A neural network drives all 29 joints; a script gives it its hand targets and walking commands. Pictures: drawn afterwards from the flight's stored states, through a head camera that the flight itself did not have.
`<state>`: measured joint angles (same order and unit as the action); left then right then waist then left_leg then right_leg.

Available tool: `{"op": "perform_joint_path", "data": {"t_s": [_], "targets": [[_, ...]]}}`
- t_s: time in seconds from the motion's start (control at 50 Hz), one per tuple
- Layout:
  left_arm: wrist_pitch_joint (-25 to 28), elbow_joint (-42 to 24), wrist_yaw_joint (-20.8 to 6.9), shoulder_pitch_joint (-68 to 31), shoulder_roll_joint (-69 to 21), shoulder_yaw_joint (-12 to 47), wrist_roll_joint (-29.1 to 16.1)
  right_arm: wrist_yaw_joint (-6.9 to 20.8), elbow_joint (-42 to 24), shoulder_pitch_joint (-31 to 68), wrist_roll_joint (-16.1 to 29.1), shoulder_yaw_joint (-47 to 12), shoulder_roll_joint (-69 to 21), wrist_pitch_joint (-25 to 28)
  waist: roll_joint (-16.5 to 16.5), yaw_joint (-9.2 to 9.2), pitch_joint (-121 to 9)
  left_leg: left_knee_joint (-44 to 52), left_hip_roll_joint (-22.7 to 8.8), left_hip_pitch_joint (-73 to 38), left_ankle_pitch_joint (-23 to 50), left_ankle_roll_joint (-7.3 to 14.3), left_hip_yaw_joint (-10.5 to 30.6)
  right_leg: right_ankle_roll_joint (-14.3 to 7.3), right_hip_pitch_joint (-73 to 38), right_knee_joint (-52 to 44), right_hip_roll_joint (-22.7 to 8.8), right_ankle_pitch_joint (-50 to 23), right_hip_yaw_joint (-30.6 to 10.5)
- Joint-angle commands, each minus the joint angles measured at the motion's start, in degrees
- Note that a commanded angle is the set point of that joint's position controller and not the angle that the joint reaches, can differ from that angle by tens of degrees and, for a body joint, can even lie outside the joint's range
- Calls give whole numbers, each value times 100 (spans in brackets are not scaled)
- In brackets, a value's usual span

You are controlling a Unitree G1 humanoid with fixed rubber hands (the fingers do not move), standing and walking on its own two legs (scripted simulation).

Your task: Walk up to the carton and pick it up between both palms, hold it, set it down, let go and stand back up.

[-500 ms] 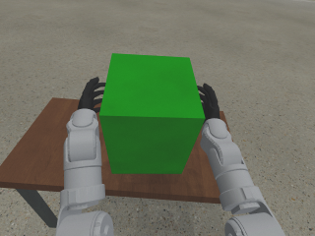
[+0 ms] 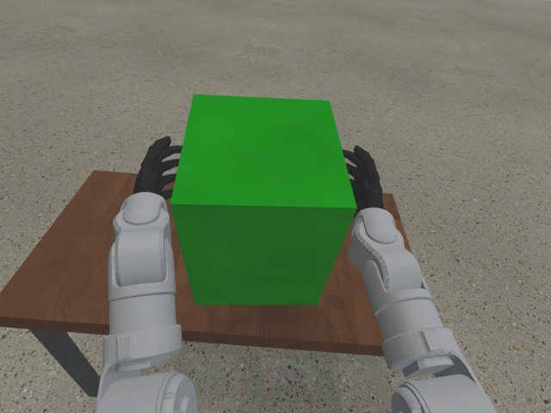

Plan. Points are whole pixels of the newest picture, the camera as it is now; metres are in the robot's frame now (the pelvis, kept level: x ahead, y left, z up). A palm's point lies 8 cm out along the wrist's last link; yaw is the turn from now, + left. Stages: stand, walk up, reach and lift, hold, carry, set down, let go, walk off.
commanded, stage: hold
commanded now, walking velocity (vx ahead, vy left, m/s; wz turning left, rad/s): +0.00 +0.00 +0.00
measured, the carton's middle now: (259, 206) +0.41 +0.01 +0.12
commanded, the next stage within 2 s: none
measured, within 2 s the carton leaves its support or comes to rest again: neither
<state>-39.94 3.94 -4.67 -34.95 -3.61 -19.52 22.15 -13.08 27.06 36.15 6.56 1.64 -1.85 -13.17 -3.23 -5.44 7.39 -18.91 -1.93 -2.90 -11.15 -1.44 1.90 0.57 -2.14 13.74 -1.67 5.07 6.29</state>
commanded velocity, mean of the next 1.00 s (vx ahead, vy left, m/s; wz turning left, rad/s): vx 0.00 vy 0.00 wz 0.00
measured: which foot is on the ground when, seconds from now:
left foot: down 0.00-1.00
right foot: down 0.00-1.00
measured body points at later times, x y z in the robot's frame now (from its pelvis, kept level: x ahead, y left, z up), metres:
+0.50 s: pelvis -0.01 -0.01 +0.00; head -0.02 +0.02 +0.45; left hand +0.38 +0.16 +0.18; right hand +0.38 -0.14 +0.17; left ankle +0.01 +0.13 -0.75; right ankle +0.04 -0.13 -0.75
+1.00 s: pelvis -0.01 +0.00 +0.00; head -0.02 +0.02 +0.45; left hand +0.38 +0.16 +0.19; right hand +0.38 -0.13 +0.18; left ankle +0.01 +0.13 -0.75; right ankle +0.04 -0.13 -0.75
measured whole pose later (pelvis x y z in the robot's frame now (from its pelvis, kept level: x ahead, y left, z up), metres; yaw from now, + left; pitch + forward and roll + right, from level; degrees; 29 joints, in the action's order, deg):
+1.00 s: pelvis -0.01 +0.00 +0.00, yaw +1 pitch -10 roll -1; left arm -40.7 4.0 -5.5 -36.9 -2.7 -19.5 22.9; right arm -13.0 26.9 37.5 6.1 3.3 -2.8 -13.3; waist -3.7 -5.0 7.8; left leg -19.0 -1.9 -1.4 -10.3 -1.8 3.0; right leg 0.1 -1.2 13.7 -1.7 4.7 7.4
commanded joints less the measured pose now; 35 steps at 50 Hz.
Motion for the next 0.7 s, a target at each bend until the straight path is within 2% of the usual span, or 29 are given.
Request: {"op": "perform_joint_path", "data": {"t_s": [0.0,0.1,0.12,0.2,0.36,0.5,0.68], "targets": [[280,-372,-763,-3066,-2642,2668,-862,729,-1611,3792,304,-2043,-2610,428,466,-34,-2431,234,463,355,1434,-61,-519,78,-1372,135,430,-587,151],[272,-350,-771,-3079,-2640,2647,-846,731,-1584,3797,296,-2017,-2607,433,468,-41,-2412,240,465,354,1414,-58,-529,79,-1368,129,428,-570,153],[293,-571,-764,-3205,-2609,2774,-839,754,-1601,3820,339,-1979,-2587,421,549,64,-2275,245,426,475,1674,-103,-446,14,-1299,123,473,-510,245],[278,-587,-737,-3191,-2643,2852,-865,778,-1640,3775,362,-1972,-2523,409,581,-4,-2398,119,415,271,1910,-161,-437,-18,-1248,111,485,-540,241],[260,-389,-838,-3249,-2543,2676,-818,752,-1553,3865,232,-1844,-2540,376,422,-62,-2431,291,475,582,1238,-29,-488,46,-1397,91,395,-285,217],[383,-595,-791,-3469,-2542,2882,-967,699,-1823,4037,345,-2056,-2685,400,463,-54,-2957,120,526,465,1631,-37,-458,99,-1533,201,402,-805,192],[191,-287,-940,-3117,-2446,2415,-692,684,-1419,3760,292,-1901,-2585,247,380,25,-2263,362,501,701,1313,-2,-510,108,-1572,90,366,-480,189]]}}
